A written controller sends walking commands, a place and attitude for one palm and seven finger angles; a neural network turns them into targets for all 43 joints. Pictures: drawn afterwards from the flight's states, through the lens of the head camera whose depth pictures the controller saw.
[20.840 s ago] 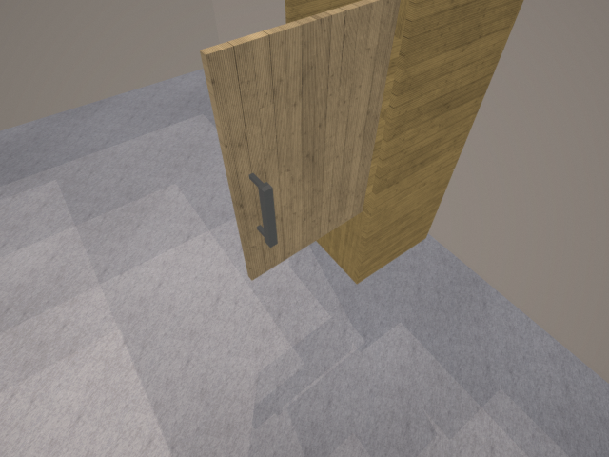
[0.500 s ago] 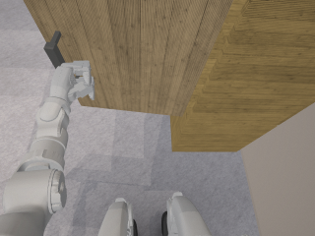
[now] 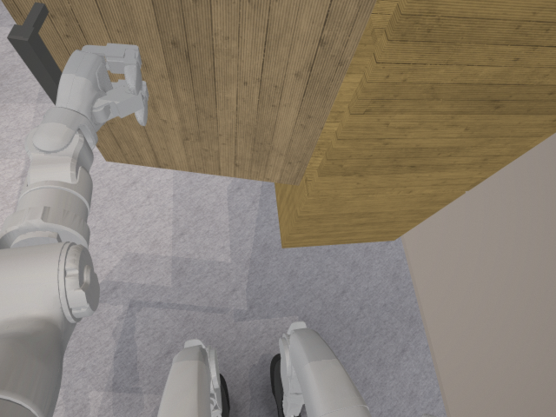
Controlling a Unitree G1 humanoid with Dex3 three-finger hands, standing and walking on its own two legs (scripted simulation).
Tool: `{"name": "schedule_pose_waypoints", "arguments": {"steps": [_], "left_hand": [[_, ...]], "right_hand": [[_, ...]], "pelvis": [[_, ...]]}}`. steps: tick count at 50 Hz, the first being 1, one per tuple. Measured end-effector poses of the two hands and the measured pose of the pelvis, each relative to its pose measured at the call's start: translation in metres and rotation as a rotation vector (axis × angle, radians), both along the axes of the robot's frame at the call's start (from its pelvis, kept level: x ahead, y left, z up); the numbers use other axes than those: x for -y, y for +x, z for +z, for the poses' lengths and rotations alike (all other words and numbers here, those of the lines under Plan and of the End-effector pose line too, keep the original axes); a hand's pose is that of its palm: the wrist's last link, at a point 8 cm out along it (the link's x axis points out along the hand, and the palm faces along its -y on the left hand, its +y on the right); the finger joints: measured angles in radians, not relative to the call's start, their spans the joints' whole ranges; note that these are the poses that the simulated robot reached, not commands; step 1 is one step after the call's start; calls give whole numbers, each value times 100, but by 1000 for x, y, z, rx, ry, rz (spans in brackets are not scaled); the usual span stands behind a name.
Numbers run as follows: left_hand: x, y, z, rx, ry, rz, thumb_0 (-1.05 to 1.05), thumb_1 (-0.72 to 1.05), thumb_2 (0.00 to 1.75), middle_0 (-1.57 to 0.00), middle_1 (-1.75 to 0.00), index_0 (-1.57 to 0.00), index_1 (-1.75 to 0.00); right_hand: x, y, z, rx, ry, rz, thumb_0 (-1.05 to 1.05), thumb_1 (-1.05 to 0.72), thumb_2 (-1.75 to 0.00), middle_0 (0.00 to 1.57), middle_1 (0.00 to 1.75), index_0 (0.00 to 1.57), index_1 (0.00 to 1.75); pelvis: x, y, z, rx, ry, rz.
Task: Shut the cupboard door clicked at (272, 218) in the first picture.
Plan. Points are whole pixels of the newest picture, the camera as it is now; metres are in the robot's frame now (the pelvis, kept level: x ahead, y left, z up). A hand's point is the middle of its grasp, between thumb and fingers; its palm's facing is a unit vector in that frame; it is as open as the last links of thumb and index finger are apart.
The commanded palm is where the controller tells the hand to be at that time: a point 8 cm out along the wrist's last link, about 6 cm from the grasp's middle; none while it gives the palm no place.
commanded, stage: push the door shut along its arc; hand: left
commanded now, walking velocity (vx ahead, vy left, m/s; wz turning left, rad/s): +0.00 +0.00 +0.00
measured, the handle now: (64, 79) +0.57 +0.22 +0.06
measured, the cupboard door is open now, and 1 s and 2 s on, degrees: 80 59 59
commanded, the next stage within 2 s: pull the fist back off the door in 0.66 s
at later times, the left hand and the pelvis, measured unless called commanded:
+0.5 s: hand (160, 72) +0.57 +0.10 +0.07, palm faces -0.38 -0.92 -0.05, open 3.4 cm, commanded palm +0.59 +0.11 +0.06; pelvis +0.00 +0.00 -0.01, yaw -1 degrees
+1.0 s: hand (176, 59) +0.61 +0.08 +0.05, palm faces +0.06 -1.00 -0.06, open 3.1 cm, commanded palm +0.58 +0.09 +0.06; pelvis +0.00 -0.01 -0.01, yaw -1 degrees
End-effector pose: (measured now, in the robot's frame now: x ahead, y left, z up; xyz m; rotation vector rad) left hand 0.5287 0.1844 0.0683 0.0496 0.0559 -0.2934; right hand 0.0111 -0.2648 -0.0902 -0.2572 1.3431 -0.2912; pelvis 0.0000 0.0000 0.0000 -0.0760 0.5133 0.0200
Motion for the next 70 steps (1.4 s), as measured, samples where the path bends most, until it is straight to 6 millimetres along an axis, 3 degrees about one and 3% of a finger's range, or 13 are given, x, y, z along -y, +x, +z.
{"name": "schedule_pose_waypoints", "arguments": {"steps": [12, 39, 43, 47, 50, 54, 63, 70], "left_hand": [[5, 23, 0, -16, 15, -38, 0, 90, 93, -130, -150, -130, -150], [44, 69, 7, -33, 8, -123, 4, 98, 98, -130, -150, -130, -150], [41, 75, 0, -35, -132, 118, 4, 92, 94, -130, -150, -130, -150], [40, 68, -9, 9, -68, 347, 3, 90, 92, -130, -150, -130, -150], [50, 60, -12, 40, 16, 348, 2, 90, 91, -130, -150, -130, -150], [63, 52, -11, -2, -13, 308, 2, 90, 90, -130, -150, -130, -150], [62, 33, 9, 36, -20, 328, 1, 90, 90, -130, -150, -130, -150], [52, -1, -7, 9, -14, 325, 1, 90, 90, -130, -150, -130, -150]], "right_hand": [[0, -18, -5, -55, -13, -12, 0, -90, -90, 21, 30, 20, 30], [0, -50, -10, -105, -63, -53, 0, -90, -90, 21, 30, 20, 30], [-9, -56, -11, -135, -20, -29, 0, -90, -90, 21, 30, 20, 30], [-23, -60, -11, -167, 70, -15, 0, -90, -90, 21, 30, 20, 30], [-30, -63, -9, -192, 125, -37, 0, -90, -90, 21, 30, 20, 30], [-32, -63, -2, -203, 148, -64, 0, -90, -90, 21, 30, 20, 30], [-11, -44, 12, -146, 128, -58, 0, -90, -90, 21, 30, 20, 30], [10, -10, 13, -102, 100, -3, 0, -90, -90, 21, 30, 20, 30]], "pelvis": [[3, -1, -9, -30, -10, 1], [6, -3, -27, -85, -25, -9], [6, -2, -28, -100, -25, -14], [7, 0, -22, -103, -16, -17], [8, 2, -15, -95, -9, -14], [11, 7, -3, -74, -2, -12], [16, 19, 15, -25, 21, -19], [19, 21, 20, 6, 33, -5]]}}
